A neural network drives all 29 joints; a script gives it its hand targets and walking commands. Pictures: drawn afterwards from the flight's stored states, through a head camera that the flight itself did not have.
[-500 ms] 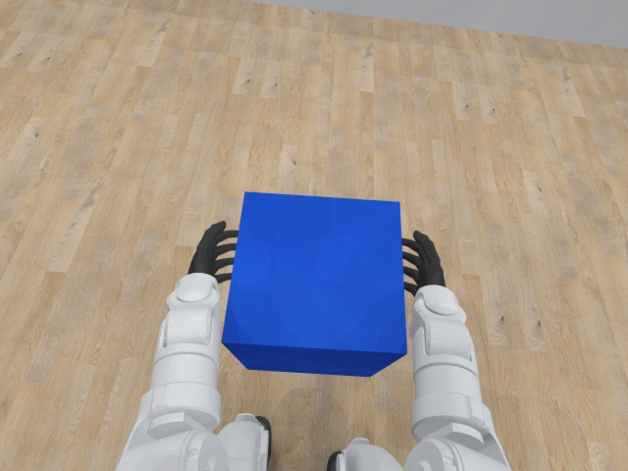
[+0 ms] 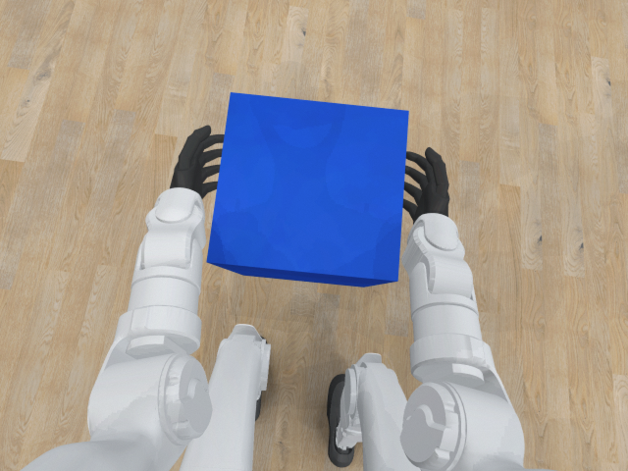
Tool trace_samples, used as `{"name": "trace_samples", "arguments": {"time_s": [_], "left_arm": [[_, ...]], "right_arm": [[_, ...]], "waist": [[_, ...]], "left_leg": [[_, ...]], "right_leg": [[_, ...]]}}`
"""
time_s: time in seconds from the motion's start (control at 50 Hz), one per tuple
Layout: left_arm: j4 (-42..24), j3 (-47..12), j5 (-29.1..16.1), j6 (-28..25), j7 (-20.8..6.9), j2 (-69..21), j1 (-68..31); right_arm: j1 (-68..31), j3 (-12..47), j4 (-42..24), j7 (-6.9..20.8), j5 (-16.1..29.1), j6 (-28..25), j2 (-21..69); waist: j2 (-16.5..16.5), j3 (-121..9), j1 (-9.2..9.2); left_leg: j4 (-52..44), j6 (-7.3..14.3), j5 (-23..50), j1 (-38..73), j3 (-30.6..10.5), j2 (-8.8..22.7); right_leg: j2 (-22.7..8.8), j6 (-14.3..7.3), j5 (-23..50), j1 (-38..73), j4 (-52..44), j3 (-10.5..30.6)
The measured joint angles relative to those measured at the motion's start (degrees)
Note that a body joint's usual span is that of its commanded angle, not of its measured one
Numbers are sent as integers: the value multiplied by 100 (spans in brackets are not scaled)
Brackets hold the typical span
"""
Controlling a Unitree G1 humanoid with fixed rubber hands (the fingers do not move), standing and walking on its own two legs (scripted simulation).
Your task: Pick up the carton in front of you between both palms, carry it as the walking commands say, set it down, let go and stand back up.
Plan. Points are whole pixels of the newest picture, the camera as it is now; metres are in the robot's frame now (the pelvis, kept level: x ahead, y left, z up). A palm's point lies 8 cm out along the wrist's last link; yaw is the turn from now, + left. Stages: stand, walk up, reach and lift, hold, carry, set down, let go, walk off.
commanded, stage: set down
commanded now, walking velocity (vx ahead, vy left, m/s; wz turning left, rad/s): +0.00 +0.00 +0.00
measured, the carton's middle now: (310, 209) +0.45 +0.05 -0.14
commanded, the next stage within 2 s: none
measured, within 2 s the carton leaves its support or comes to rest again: rests again in 1.40 s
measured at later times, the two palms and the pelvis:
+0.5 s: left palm (195, 201) +0.46 +0.24 -0.24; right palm (373, 210) +0.49 -0.06 -0.22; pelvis -0.02 +0.01 -0.12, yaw -1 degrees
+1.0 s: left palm (211, 207) +0.50 +0.25 -0.39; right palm (355, 219) +0.52 -0.05 -0.38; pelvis -0.03 +0.00 -0.22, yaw -2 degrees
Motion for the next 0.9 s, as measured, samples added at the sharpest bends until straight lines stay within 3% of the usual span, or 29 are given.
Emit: {"name": "trace_samples", "arguments": {"time_s": [0.4, 0.68, 0.9], "left_arm": [[-16, -219, -281, 349, 198, 429, -1188], [575, -365, -472, 321, 233, 971, -2251], [1080, -664, -817, 214, 282, 1503, -3122]], "right_arm": [[-1219, 41, 133, -106, 363, 197, -476], [-2231, 99, 599, -297, 526, 180, -825], [-3042, 535, 988, -579, 976, 122, -1231]], "waist": [[-76, 99, 41], [-49, 825, 134], [-94, 1843, 239]], "left_leg": [[1951, 42, -316, -2624, -138, -207], [3034, 7, -386, -3681, -250, -235], [3885, 16, -484, -4160, -229, -149]], "right_leg": [[295, 232, -577, -2451, 2016, 138], [352, 239, -782, -3426, 3133, -14], [473, 281, -934, -3903, 4033, -25]]}}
